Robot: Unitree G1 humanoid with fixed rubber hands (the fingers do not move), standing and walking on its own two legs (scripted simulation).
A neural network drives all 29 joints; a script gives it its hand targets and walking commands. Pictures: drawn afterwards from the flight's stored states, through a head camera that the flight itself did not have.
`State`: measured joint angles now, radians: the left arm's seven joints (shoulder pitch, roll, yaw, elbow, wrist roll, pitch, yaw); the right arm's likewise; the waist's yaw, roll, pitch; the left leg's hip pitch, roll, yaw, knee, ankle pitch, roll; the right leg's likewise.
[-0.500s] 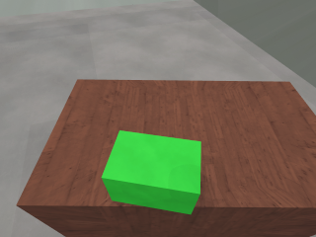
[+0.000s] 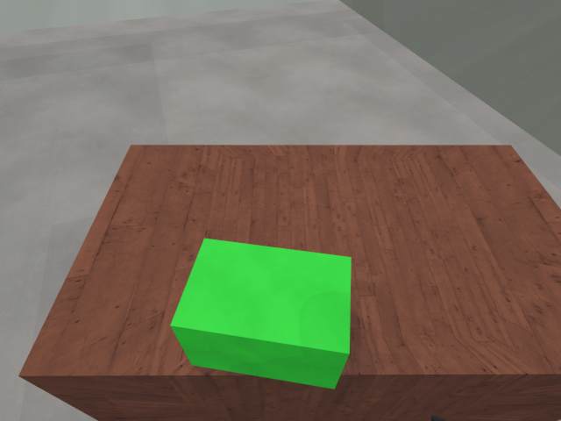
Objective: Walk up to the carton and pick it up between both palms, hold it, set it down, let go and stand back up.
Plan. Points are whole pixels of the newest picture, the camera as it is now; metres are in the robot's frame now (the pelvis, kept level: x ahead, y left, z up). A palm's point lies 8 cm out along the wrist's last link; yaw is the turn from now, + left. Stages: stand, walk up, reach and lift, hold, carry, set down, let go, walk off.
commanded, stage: walk up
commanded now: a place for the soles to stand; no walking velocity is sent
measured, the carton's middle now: (268, 313) +0.33 +0.03 -0.11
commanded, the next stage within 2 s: reach and lift in 0.38 s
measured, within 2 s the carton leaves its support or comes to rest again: neither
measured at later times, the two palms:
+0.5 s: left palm out of the picture +0.05 +0.26 -0.13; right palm out of the picture +0.07 -0.25 -0.13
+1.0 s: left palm out of the picture +0.11 +0.24 -0.09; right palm out of the picture +0.07 -0.23 -0.08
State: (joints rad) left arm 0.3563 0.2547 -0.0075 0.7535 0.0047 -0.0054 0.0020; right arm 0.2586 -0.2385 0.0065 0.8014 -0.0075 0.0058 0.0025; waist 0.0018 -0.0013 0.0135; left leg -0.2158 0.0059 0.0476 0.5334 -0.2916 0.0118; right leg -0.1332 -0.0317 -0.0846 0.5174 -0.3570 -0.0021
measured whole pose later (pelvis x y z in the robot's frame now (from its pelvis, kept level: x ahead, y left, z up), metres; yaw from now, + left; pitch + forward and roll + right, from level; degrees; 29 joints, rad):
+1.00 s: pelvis -0.06 -0.01 +0.00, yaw -3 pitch -5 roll +1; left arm 0.15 0.28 0.08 0.55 -0.03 0.21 -0.01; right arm 0.21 -0.11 -0.04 0.64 0.01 -0.10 -0.02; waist 0.02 -0.07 0.14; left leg -0.21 0.03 0.07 0.52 -0.22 -0.01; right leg -0.19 0.00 -0.03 0.57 -0.29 -0.03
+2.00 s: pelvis -0.03 +0.00 -0.01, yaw -2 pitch -2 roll -1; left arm 0.13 0.37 -0.07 0.70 -0.29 -0.49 -0.13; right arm 0.12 -0.11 0.01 0.77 0.25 -0.55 -0.06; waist 0.01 -0.02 0.05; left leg -0.28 0.02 0.04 0.62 -0.31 0.01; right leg -0.21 0.00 -0.04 0.59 -0.34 0.00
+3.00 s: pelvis -0.03 +0.01 -0.01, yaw -3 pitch +7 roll -1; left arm -0.50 0.41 -0.10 1.04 -0.35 -0.30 -0.10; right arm -0.37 -0.23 0.10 0.89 0.39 -0.29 -0.11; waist -0.06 -0.01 -0.07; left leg -0.47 0.02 0.02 0.63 -0.28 0.01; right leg -0.40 0.01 -0.03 0.59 -0.31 0.00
